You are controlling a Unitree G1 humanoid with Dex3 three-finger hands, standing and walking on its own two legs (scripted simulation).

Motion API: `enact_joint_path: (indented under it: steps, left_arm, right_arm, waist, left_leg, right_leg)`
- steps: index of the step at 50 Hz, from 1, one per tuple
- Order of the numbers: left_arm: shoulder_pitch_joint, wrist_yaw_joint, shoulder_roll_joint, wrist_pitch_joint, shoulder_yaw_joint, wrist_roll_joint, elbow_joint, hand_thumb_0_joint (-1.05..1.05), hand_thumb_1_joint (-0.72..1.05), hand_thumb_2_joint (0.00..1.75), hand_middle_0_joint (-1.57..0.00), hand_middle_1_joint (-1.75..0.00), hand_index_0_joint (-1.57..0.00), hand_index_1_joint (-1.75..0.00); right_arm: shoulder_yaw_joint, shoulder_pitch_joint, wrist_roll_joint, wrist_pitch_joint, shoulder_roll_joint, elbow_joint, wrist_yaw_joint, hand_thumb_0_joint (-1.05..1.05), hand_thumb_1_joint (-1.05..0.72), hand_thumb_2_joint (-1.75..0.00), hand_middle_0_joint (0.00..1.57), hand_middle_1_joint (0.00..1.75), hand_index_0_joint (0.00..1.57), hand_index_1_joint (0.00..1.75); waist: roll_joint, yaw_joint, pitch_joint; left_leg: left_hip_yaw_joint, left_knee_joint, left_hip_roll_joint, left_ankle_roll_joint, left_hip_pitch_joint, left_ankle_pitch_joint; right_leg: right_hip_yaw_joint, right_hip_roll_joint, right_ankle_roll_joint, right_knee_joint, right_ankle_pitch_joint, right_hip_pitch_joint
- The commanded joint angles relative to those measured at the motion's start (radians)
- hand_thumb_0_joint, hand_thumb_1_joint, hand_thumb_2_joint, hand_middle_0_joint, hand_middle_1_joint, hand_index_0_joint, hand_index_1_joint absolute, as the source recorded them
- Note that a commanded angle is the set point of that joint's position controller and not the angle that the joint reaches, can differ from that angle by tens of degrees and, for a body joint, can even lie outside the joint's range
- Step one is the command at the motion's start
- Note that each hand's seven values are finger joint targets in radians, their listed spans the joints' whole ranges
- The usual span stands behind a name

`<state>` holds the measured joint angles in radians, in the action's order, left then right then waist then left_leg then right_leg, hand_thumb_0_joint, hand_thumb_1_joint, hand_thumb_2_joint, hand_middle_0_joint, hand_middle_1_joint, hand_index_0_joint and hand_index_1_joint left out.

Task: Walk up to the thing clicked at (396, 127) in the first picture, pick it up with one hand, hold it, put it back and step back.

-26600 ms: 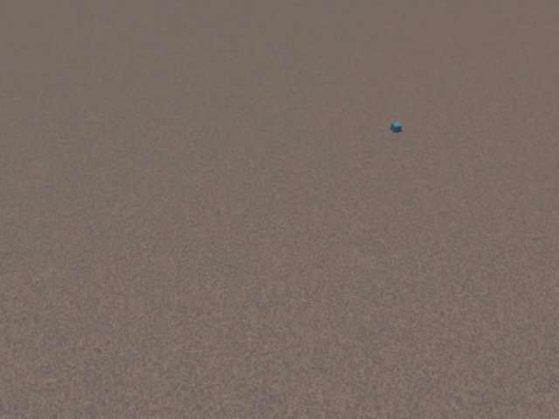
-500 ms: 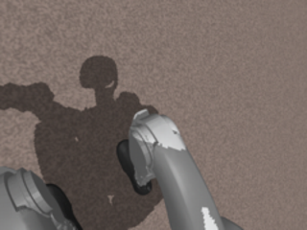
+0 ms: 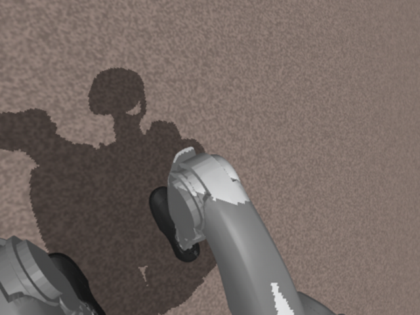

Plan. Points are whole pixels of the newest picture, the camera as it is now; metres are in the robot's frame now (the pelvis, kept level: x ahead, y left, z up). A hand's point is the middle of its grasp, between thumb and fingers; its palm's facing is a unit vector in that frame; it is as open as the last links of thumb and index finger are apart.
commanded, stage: open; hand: left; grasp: from above
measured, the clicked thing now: out of the picture +0.47 +0.33 -0.30
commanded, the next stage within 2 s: withdraw in 0.90 s
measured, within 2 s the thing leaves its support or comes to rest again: neither
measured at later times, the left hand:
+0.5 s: hand out of the picture +0.46 +0.31 -0.26, palm faces -0.22 -0.37 -0.90, open 12.0 cm
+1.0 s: hand out of the picture +0.45 +0.32 -0.26, palm faces -0.22 -0.37 -0.90, open 12.6 cm
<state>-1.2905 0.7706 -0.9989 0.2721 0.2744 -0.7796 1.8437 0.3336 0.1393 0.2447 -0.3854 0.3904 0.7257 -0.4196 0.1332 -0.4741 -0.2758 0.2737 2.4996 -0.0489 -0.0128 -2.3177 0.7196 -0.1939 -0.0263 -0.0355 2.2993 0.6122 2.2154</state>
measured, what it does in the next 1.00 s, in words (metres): stands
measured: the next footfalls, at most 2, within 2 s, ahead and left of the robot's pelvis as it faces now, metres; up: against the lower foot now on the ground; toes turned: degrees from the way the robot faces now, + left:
none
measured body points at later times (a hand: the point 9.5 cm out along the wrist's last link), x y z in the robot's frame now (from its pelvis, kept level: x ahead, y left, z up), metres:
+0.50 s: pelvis +0.00 +0.00 +0.01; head +0.31 +0.11 +0.31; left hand +0.47 +0.33 -0.21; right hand -0.01 -0.24 -0.03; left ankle +0.06 +0.13 -0.29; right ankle +0.13 -0.11 -0.29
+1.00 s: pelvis +0.00 +0.00 +0.01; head +0.31 +0.11 +0.31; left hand +0.47 +0.33 -0.21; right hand +0.00 -0.24 -0.03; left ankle +0.06 +0.13 -0.29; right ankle +0.13 -0.11 -0.29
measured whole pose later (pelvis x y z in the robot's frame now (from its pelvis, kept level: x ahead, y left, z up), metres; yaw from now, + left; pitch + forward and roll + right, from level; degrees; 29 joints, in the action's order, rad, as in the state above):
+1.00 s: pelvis +0.00 +0.00 +0.01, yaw -1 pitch +29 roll -15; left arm -1.28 0.75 -1.01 0.28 0.24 -0.75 1.80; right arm 0.35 0.13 0.24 -0.39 0.40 0.69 -0.40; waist 0.15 -0.47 -0.29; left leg 0.28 2.48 -0.05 -0.01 -2.30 0.72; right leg -0.20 -0.03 -0.04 2.26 0.61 2.19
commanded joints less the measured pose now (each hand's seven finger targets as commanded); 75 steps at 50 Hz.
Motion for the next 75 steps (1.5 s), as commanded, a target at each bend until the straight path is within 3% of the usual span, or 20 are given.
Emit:
enact_joint_path:
  steps: [1, 6, 7, 18, 44, 45, 50, 53, 57, 58, 60, 63, 65, 67, 68, 69, 71, 72, 74, 75]
  left_arm:
    - [-0.243, 0.042, -0.212, -0.003, -0.019, -0.015, -0.112, 0.0, 0.09, 0.48, -0.56, -0.67, -0.61, -0.62]
    - [-0.233, 0.03, -0.161, 0.006, -0.047, 0.0, -0.111, 0.0, 0.0, 0.59, -0.5, -0.73, -0.54, -0.7]
    - [-0.237, 0.033, -0.185, 0.005, -0.042, -0.003, -0.114, 0.0, -0.03, 0.6, -0.49, -0.72, -0.52, -0.7]
    - [-0.234, 0.022, -0.156, 0.006, -0.066, 0.008, -0.121, 0.0, -0.25, 0.74, -0.32, -0.81, -0.33, -0.81]
    - [-0.219, 0.025, -0.188, 0.01, -0.054, 0.011, -0.126, 0.0, -0.29, 0.86, -0.26, -0.9, -0.26, -0.9]
    - [-0.227, 0.018, -0.177, 0.008, -0.069, 0.018, -0.147, 0.0, -0.28, 0.85, -0.26, -0.9, -0.27, -0.9]
    - [-0.224, 0.025, -0.18, 0.005, -0.057, 0.01, -0.138, 0.0, -0.25, 0.84, -0.26, -0.92, -0.27, -0.91]
    - [-0.242, 0.017, -0.159, 0.005, -0.076, 0.023, -0.153, 0.0, -0.39, 0.88, -0.14, -0.93, -0.17, -0.9]
    - [-0.283, 0.002, -0.194, 0.014, -0.058, -0.008, -0.248, 0.0, -0.43, 0.91, -0.13, -0.94, -0.14, -0.92]
    - [-0.281, -0.01, -0.184, 0.018, -0.059, -0.011, -0.291, 0.0, -0.45, 0.92, -0.13, -0.94, -0.14, -0.93]
    - [-0.312, -0.031, -0.19, 0.026, -0.048, -0.028, -0.427, 0.0, -0.49, 0.95, -0.1, -0.96, -0.11, -0.95]
    - [-0.193, -0.108, -0.088, 0.06, -0.099, -0.06, -0.488, 0.0, -0.53, 0.98, -0.09, -0.98, -0.09, -0.98]
    - [-0.114, -0.169, -0.075, 0.083, -0.109, -0.09, -0.508, 0.0, -0.55, 1.0, -0.08, -1.0, -0.07, -1.0]
    - [-0.108, -0.232, 0.002, 0.084, -0.136, -0.096, -0.607, 0.0, -0.55, 1.01, -0.07, -1.02, -0.07, -1.02]
    - [-0.08, -0.266, 0.077, 0.089, -0.176, -0.104, -0.594, 0.0, -0.55, 1.01, -0.08, -1.01, -0.07, -1.02]
    - [-0.045, -0.303, 0.127, 0.091, -0.221, -0.11, -0.547, 0.0, -0.55, 1.01, -0.1, -1.01, -0.09, -1.02]
    - [-0.058, -0.366, 0.149, 0.06, -0.247, -0.137, -0.551, 0.0, -0.52, 0.99, -0.1, -1.01, -0.09, -1.01]
    - [-0.031, -0.399, 0.143, 0.046, -0.244, -0.151, -0.547, 0.0, -0.52, 0.99, -0.09, -1.02, -0.09, -1.01]
    - [-0.077, -0.475, 0.239, 0.005, -0.311, -0.167, -0.574, 0.0, -0.52, 1.0, -0.09, -1.02, -0.09, -1.02]
    - [-0.084, -0.51, 0.25, -0.018, -0.33, -0.178, -0.586, 0.0, -0.51, 0.99, -0.09, -1.02, -0.09, -1.02]
  right_arm:
    - [-0.076, 0.243, -0.009, 0.0, 0.338, 0.039, 0.001, 0.0, -0.9, -0.9, 0.2, 0.3, 0.2, 0.3]
    - [-0.068, 0.25, -0.001, 0.003, 0.33, 0.028, 0.001, 0.0, -0.9, -0.9, 0.2, 0.3, 0.2, 0.3]
    - [-0.073, 0.241, -0.008, 0.001, 0.342, 0.032, 0.004, 0.0, -0.9, -0.9, 0.2, 0.3, 0.2, 0.3]
    - [-0.072, 0.237, -0.014, -0.001, 0.34, 0.022, 0.01, 0.0, -0.89, -0.9, 0.2, 0.3, 0.2, 0.3]
    - [-0.065, 0.242, -0.016, 0.001, 0.342, 0.016, 0.013, 0.0, -0.88, -0.9, 0.2, 0.3, 0.2, 0.3]
    - [-0.059, 0.236, -0.009, -0.001, 0.339, 0.009, 0.015, 0.0, -0.89, -0.9, 0.2, 0.3, 0.2, 0.3]
    - [-0.069, 0.247, -0.016, 0.0, 0.343, 0.011, 0.016, 0.0, -0.88, -0.9, 0.2, 0.3, 0.2, 0.3]
    - [-0.069, 0.246, -0.011, -0.003, 0.347, 0.011, 0.017, 0.0, -0.89, -0.89, 0.2, 0.3, 0.2, 0.3]
    - [-0.086, 0.254, -0.024, 0.007, 0.335, 0.025, 0.015, 0.0, -0.89, -0.9, 0.2, 0.3, 0.2, 0.3]
    - [-0.105, 0.265, -0.024, 0.013, 0.339, 0.015, 0.016, 0.0, -0.89, -0.9, 0.2, 0.3, 0.2, 0.3]
    - [-0.134, 0.253, -0.038, 0.021, 0.325, 0.003, 0.018, 0.0, -0.89, -0.9, 0.2, 0.3, 0.2, 0.3]
    - [-0.177, 0.236, -0.073, 0.046, 0.288, -0.015, 0.033, 0.0, -0.9, -0.9, 0.2, 0.3, 0.2, 0.3]
    - [-0.204, 0.26, -0.095, 0.075, 0.26, 0.019, 0.043, 0.0, -0.91, -0.9, 0.2, 0.3, 0.2, 0.3]
    - [-0.228, 0.272, -0.116, 0.101, 0.222, 0.029, 0.044, 0.0, -0.9, -0.9, 0.2, 0.3, 0.2, 0.3]
    - [-0.239, 0.269, -0.128, 0.111, 0.212, 0.031, 0.046, 0.0, -0.91, -0.9, 0.2, 0.3, 0.2, 0.3]
    - [-0.247, 0.252, -0.138, 0.123, 0.214, 0.023, 0.056, 0.0, -0.91, -0.9, 0.2, 0.3, 0.2, 0.3]
    - [-0.272, 0.297, -0.14, 0.15, 0.225, 0.046, 0.072, 0.0, -0.9, -0.9, 0.2, 0.3, 0.2, 0.3]
    - [-0.289, 0.312, -0.139, 0.165, 0.222, 0.074, 0.083, 0.0, -0.9, -0.9, 0.2, 0.3, 0.2, 0.3]
    - [-0.303, 0.298, -0.141, 0.186, 0.21, 0.058, 0.104, 0.0, -0.9, -0.9, 0.2, 0.3, 0.2, 0.3]
    - [-0.308, 0.287, -0.145, 0.194, 0.21, 0.046, 0.118, 0.0, -0.9, -0.9, 0.2, 0.3, 0.2, 0.3]
  waist:
    - [-0.539, -0.063, 0.692]
    - [-0.548, -0.082, 0.685]
    - [-0.559, -0.071, 0.686]
    - [-0.538, -0.083, 0.643]
    - [-0.548, -0.072, 0.664]
    - [-0.543, -0.085, 0.654]
    - [-0.558, -0.07, 0.667]
    - [-0.556, -0.089, 0.669]
    - [-0.651, -0.049, 0.75]
    - [-0.676, -0.047, 0.781]
    - [-0.739, 0.007, 0.888]
    - [-0.746, 0.068, 0.97]
    - [-0.702, 0.113, 1.01]
    - [-0.689, 0.145, 1.054]
    - [-0.652, 0.143, 1.043]
    - [-0.575, 0.129, 0.964]
    - [-0.514, 0.106, 0.904]
    - [-0.48, 0.117, 0.895]
    - [-0.428, 0.099, 0.867]
    - [-0.415, 0.095, 0.855]
  left_leg:
    - [-0.096, -0.249, -0.028, 0.012, 0.442, -0.224]
    - [-0.09, -0.251, -0.03, 0.004, 0.483, -0.253]
    - [-0.085, -0.253, -0.034, 0.005, 0.48, -0.249]
    - [-0.073, -0.273, -0.031, 0.004, 0.477, -0.208]
    - [-0.076, -0.278, -0.036, 0.004, 0.477, -0.236]
    - [-0.08, -0.273, -0.032, 0.006, 0.473, -0.223]
    - [-0.07, -0.286, -0.039, 0.0, 0.503, -0.23]
    - [-0.074, -0.285, -0.035, 0.002, 0.502, -0.228]
    - [-0.083, -0.297, -0.039, -0.008, 0.572, -0.282]
    - [-0.093, -0.308, -0.037, -0.011, 0.595, -0.293]
    - [-0.107, -0.312, -0.036, -0.01, 0.627, -0.327]
    - [-0.138, -0.337, -0.023, -0.008, 0.624, -0.336]
    - [-0.165, -0.325, -0.015, 0.004, 0.546, -0.328]
    - [-0.179, -0.325, -0.007, 0.009, 0.51, -0.348]
    - [-0.179, -0.327, -0.005, 0.011, 0.507, -0.346]
    - [-0.182, -0.333, -0.004, 0.023, 0.448, -0.297]
    - [-0.177, -0.364, 0.005, 0.03, 0.396, -0.227]
    - [-0.171, -0.381, 0.007, 0.03, 0.416, -0.194]
    - [-0.161, -0.407, 0.016, 0.028, 0.443, -0.145]
    - [-0.155, -0.415, 0.018, 0.026, 0.461, -0.136]
  right_leg:
    - [-0.08, -0.043, 0.034, -0.21, -0.251, -0.469]
    - [-0.089, -0.048, 0.037, -0.204, -0.278, -0.464]
    - [-0.088, -0.046, 0.036, -0.208, -0.275, -0.458]
    - [-0.095, -0.042, 0.037, -0.215, -0.242, -0.431]
    - [-0.093, -0.046, 0.037, -0.224, -0.26, -0.47]
    - [-0.09, -0.049, 0.035, -0.224, -0.255, -0.473]
    - [-0.098, -0.05, 0.042, -0.228, -0.25, -0.455]
    - [-0.094, -0.051, 0.037, -0.228, -0.26, -0.466]
    - [-0.086, -0.043, 0.046, -0.226, -0.292, -0.452]
    - [-0.081, -0.048, 0.051, -0.223, -0.301, -0.473]
    - [-0.068, -0.048, 0.056, -0.224, -0.32, -0.48]
    - [-0.051, -0.057, 0.066, -0.226, -0.322, -0.49]
    - [-0.029, -0.063, 0.064, -0.235, -0.328, -0.503]
    - [-0.016, -0.06, 0.067, -0.215, -0.342, -0.491]
    - [-0.017, -0.063, 0.069, -0.211, -0.335, -0.455]
    - [-0.012, -0.071, 0.065, -0.233, -0.294, -0.422]
    - [-0.007, -0.066, 0.066, -0.25, -0.214, -0.392]
    - [-0.004, -0.063, 0.068, -0.257, -0.17, -0.377]
    - [-0.002, -0.052, 0.076, -0.284, -0.108, -0.343]
    - [-0.002, -0.048, 0.077, -0.282, -0.095, -0.328]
